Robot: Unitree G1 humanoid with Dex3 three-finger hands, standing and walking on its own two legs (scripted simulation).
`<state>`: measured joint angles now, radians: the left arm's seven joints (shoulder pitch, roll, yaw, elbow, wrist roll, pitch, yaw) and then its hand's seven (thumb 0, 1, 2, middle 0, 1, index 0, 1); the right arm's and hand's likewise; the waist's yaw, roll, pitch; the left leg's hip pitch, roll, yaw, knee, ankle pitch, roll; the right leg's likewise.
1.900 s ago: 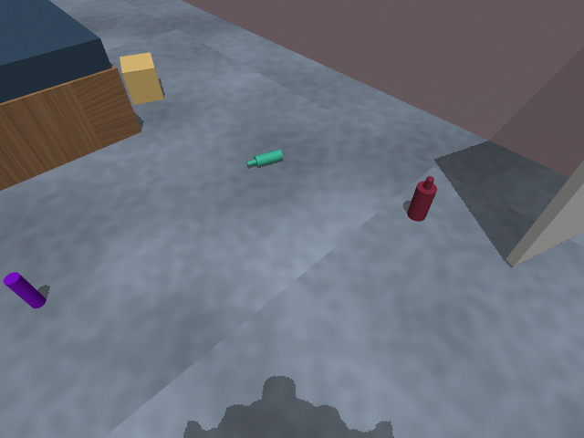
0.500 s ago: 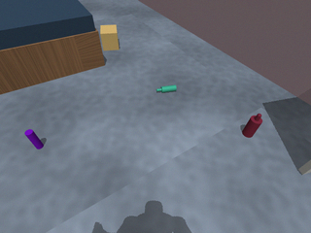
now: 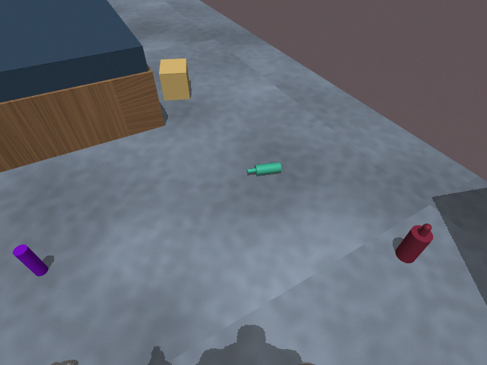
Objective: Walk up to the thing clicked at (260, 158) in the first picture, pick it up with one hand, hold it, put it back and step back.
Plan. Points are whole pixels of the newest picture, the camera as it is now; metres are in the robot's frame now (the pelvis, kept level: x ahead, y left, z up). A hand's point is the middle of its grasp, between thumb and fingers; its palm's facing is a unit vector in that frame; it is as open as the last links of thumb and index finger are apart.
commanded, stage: walk up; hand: left
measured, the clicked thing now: (263, 169) +1.30 -0.09 -0.72
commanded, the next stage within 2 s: none
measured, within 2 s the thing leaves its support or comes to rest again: neither
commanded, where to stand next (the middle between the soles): +0.92 -0.39 m, yaw +10 degrees
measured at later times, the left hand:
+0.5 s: hand (155, 321) +0.25 +0.20 -0.16, palm faces +0.04 -0.96 -0.28, open 7.4 cm
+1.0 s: hand (217, 222) +0.47 +0.09 -0.12, palm faces +0.09 -0.93 -0.37, open 7.4 cm
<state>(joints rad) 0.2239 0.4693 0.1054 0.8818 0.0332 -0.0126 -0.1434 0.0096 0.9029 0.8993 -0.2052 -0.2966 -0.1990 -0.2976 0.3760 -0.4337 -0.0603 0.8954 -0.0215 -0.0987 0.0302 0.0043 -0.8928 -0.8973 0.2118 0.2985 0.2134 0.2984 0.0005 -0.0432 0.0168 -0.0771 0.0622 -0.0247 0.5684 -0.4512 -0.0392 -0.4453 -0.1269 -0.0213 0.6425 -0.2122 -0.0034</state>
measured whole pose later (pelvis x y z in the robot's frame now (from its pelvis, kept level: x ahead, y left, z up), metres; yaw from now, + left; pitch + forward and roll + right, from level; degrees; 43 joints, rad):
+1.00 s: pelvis +0.43 -0.20 +0.01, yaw +5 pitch -1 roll +0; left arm 0.29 0.42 0.08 0.81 0.03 -0.03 -0.09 0.01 0.90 0.90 -0.21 -0.30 -0.20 -0.30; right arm 0.30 -0.45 -0.04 0.92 -0.01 -0.09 0.00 0.01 -0.90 -0.90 0.21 0.30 0.21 0.30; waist 0.05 0.01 0.05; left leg -0.51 0.07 0.06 0.95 -0.40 0.03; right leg -0.29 -0.04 -0.11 0.61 -0.30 -0.04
